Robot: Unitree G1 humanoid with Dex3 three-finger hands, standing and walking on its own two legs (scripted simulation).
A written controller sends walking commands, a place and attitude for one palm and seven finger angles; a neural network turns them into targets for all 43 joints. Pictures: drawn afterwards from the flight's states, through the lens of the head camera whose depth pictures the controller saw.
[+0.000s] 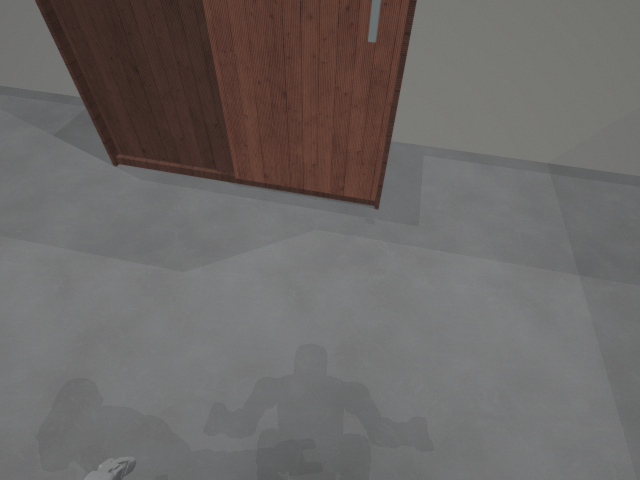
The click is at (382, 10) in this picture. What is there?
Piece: wardrobe's sliding door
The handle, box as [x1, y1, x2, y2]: [368, 0, 380, 42]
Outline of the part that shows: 380,0 372,0 368,41 375,42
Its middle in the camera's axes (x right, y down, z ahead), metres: +0.16 -0.70 +1.14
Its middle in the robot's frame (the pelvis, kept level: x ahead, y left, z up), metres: +1.34 -0.09 +0.10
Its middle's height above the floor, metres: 0.87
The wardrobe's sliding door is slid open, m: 0.00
